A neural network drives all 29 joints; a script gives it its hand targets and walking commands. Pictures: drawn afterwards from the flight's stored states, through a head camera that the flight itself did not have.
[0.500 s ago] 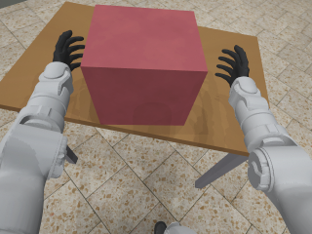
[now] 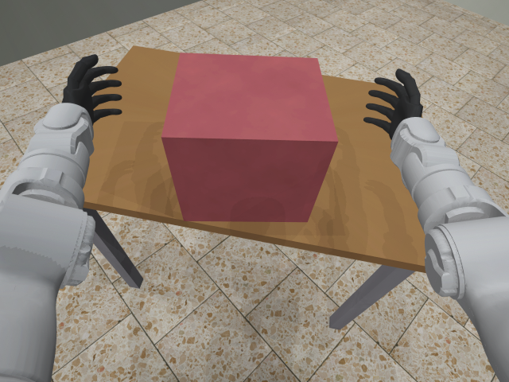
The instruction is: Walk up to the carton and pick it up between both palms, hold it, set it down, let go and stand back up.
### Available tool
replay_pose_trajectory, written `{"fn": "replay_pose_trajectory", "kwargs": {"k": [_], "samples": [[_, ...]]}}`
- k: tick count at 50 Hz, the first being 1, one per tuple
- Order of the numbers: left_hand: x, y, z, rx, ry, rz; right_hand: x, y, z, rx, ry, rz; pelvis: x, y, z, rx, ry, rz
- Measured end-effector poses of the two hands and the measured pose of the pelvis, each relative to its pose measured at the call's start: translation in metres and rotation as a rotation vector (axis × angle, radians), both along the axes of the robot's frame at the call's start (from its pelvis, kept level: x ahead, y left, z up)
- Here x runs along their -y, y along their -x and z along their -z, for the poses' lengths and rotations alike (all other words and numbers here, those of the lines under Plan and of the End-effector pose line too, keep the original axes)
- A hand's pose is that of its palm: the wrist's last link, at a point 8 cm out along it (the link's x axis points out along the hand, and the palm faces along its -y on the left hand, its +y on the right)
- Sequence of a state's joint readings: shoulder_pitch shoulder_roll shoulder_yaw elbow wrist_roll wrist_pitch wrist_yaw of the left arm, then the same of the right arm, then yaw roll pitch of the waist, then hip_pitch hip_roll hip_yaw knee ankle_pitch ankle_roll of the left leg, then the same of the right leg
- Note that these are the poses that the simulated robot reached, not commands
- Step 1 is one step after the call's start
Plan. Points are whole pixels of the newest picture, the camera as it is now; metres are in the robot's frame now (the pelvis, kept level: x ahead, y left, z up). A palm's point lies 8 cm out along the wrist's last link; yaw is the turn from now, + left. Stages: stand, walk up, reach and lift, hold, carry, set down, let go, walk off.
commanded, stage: set down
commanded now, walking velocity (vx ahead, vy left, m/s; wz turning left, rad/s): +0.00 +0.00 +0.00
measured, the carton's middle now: (247, 142) +0.53 -0.05 +0.04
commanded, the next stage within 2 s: none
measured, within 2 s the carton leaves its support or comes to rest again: neither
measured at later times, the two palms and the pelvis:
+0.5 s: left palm (103, 158) +0.46 +0.19 +0.10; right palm (402, 171) +0.38 -0.27 +0.10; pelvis -0.01 +0.01 +0.00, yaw -2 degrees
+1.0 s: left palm (87, 236) +0.37 +0.22 +0.05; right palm (391, 235) +0.30 -0.24 +0.04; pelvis +0.02 +0.00 +0.01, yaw -2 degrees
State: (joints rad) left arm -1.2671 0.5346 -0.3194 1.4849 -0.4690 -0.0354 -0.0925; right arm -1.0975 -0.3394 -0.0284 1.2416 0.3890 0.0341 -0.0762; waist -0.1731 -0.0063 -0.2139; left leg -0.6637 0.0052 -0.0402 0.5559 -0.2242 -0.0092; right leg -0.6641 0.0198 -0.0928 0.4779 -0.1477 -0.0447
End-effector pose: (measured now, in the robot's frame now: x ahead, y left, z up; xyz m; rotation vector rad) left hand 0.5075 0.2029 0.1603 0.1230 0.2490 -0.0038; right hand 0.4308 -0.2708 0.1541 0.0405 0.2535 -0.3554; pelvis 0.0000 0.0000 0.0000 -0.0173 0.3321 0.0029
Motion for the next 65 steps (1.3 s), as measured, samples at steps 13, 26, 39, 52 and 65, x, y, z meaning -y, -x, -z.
{"fn": "replay_pose_trajectory", "kwargs": {"k": [13,26,39,52,65], "samples": [[0.018,0.028,0.059,-0.049,0.037,0.042,-0.003,0.033,0.059,-0.018,-0.021,0.003,-0.009,0.012,0.006,-0.027,0.003,0.029],[0.015,0.046,0.057,-0.047,0.04,0.048,0.0,0.052,0.059,-0.008,-0.009,-0.004,-0.009,0.012,0.0,0.04,-0.01,0.045],[-0.005,0.077,0.077,-0.058,0.038,0.052,-0.017,0.073,0.082,-0.021,-0.031,-0.013,-0.008,0.001,-0.007,0.134,-0.004,0.041],[-0.017,0.156,0.121,-0.114,0.025,0.049,-0.029,0.14,0.121,-0.061,-0.038,-0.038,-0.004,-0.018,-0.013,0.288,0.002,0.035],[-0.03,0.183,0.123,-0.071,0.045,0.021,-0.032,0.149,0.116,-0.031,-0.029,-0.046,-0.004,-0.021,-0.011,0.335,0.002,0.026]]}}
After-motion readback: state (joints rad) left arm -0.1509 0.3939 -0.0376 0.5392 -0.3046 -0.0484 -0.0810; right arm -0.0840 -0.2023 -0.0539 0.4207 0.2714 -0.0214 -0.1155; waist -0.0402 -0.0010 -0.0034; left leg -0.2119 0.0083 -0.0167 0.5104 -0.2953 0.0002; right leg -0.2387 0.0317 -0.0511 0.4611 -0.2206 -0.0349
